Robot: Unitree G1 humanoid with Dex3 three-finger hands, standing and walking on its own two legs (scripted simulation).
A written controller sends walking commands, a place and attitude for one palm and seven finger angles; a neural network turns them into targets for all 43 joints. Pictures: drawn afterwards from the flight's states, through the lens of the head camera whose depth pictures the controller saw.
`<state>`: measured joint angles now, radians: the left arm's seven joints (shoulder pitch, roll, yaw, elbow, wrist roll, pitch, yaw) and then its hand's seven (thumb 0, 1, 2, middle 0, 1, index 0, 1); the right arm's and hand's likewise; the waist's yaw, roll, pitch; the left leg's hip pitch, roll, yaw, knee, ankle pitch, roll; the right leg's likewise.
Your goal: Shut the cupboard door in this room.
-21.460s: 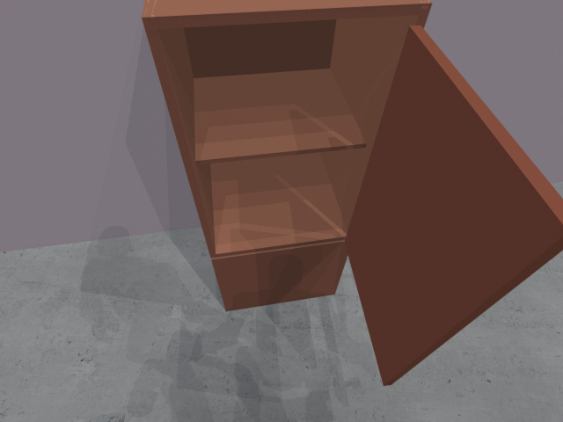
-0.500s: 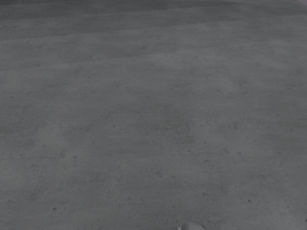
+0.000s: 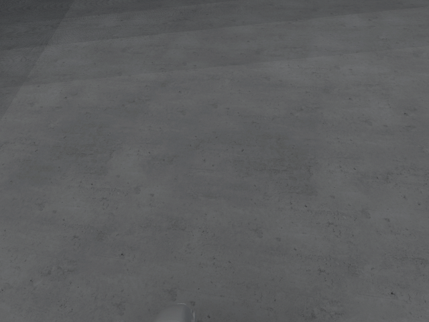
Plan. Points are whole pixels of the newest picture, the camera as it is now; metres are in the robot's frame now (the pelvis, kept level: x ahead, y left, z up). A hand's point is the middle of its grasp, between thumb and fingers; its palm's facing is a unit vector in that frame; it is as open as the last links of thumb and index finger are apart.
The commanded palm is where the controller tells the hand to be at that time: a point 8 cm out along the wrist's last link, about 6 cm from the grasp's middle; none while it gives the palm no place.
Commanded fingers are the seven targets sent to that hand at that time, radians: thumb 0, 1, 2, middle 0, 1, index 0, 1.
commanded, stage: turn or walk to find it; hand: left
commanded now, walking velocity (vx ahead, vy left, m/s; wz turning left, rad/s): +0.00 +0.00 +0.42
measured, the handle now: out of the picture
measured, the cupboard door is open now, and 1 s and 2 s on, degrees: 53 53 53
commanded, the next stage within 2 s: none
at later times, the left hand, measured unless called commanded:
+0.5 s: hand out of the picture +0.06 +0.23 -0.16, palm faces +0.21 -0.96 -0.20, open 7.4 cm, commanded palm none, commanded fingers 0.00 0.90 0.90 -0.20 -0.30 -0.20 -0.30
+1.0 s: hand out of the picture -0.11 +0.21 -0.18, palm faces +0.48 -0.84 -0.26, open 7.4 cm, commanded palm none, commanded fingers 0.00 0.90 0.90 -0.20 -0.30 -0.20 -0.30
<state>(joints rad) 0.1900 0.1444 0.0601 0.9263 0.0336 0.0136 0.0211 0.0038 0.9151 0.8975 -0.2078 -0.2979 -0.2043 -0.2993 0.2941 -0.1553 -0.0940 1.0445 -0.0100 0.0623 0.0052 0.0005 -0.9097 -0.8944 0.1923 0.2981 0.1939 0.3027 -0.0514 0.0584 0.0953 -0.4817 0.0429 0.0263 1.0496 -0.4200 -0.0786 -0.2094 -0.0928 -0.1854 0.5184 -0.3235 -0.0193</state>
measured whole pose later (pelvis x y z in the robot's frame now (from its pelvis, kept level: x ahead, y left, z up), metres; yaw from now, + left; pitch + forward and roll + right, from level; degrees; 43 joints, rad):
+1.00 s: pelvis -0.02 +0.02 -0.01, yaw +27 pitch +2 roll +1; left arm 0.30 0.23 0.06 0.95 0.03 0.02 0.01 0.01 0.90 0.90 -0.21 -0.30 -0.20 -0.30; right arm 0.10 -0.22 -0.05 0.93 -0.01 0.05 0.01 0.00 -0.91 -0.89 0.19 0.30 0.20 0.30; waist 0.04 -0.03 0.10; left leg -0.28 0.01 0.08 0.56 -0.32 -0.02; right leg -0.24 -0.15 -0.25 0.66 -0.42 0.02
